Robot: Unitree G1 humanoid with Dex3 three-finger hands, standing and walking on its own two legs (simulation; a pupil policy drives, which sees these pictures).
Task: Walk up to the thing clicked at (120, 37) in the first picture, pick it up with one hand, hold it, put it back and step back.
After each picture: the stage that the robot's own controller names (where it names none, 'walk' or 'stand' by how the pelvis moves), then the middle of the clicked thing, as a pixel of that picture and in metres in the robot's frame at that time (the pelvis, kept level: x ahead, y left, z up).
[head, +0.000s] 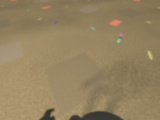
stand; (119, 39) +1.94 -0.64 -0.65
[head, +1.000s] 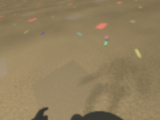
walk; (106, 41) +1.88 -0.17 -0.62
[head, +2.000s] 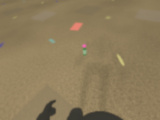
walk; (84, 50) +1.29 +0.22 -0.64
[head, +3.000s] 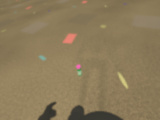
walk; (79, 70) +0.83 +0.28 -0.65
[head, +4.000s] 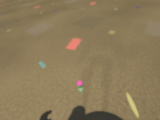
walk; (80, 86) +0.54 +0.23 -0.65
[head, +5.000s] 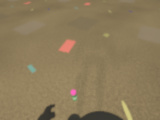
stand; (74, 95) +0.41 +0.22 -0.64
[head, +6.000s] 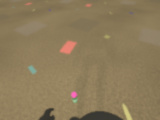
stand; (74, 97) +0.39 +0.21 -0.65
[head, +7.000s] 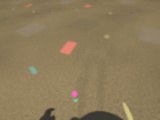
stand; (75, 97) +0.40 +0.21 -0.66
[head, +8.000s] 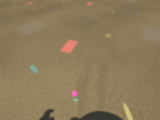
stand; (75, 96) +0.39 +0.21 -0.66
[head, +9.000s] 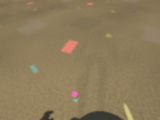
stand; (75, 97) +0.39 +0.21 -0.66
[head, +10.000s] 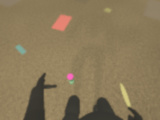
go down; (71, 79) +0.43 +0.21 -0.54
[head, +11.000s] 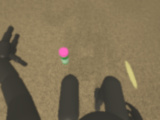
go down; (64, 57) +0.49 +0.22 -0.26
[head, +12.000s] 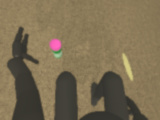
close in; (57, 50) +0.48 +0.23 -0.22
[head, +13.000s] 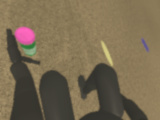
close; (28, 44) +0.48 +0.28 -0.17
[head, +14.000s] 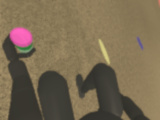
lift; (24, 45) +0.46 +0.28 -0.17
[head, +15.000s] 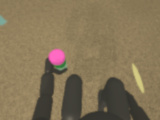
lift; (60, 63) +0.36 +0.23 -0.03
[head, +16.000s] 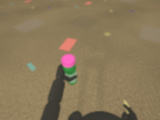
hold; (70, 71) +0.33 +0.16 +0.09
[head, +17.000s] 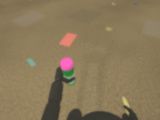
hold; (69, 73) +0.33 +0.17 +0.04
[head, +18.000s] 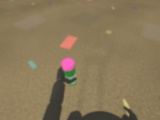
crouch; (70, 74) +0.32 +0.16 +0.05
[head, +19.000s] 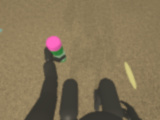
crouch; (58, 52) +0.46 +0.20 -0.04
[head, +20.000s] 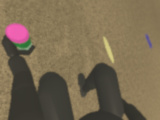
lower; (23, 43) +0.47 +0.28 -0.18
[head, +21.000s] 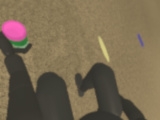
lower; (19, 41) +0.48 +0.29 -0.18
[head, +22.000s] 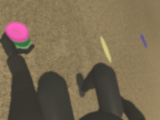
lower; (22, 41) +0.47 +0.28 -0.18
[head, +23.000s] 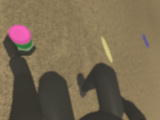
lower; (24, 44) +0.46 +0.28 -0.18
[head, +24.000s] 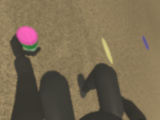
loosen; (30, 44) +0.46 +0.26 -0.17
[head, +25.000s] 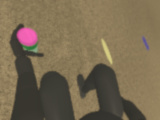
withdraw; (30, 45) +0.47 +0.26 -0.18
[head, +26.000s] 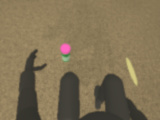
walk; (65, 54) +0.48 +0.21 -0.23
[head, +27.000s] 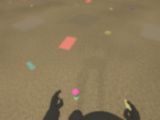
stand; (76, 95) +0.40 +0.17 -0.58
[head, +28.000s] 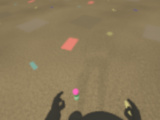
stand; (76, 94) +0.41 +0.18 -0.60
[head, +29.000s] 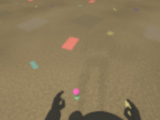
stand; (76, 94) +0.41 +0.18 -0.60
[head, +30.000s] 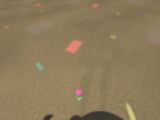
walk; (79, 95) +0.43 +0.17 -0.65
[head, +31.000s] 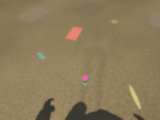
walk; (85, 81) +0.52 +0.10 -0.64
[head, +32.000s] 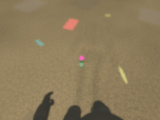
walk; (81, 62) +0.83 +0.13 -0.63
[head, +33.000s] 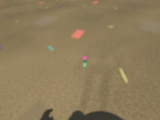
stand; (84, 62) +1.04 +0.19 -0.64
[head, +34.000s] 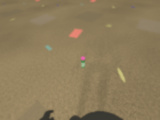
stand; (83, 62) +1.02 +0.19 -0.66
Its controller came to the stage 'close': yes
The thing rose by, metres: 0.69
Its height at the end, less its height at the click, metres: +0.00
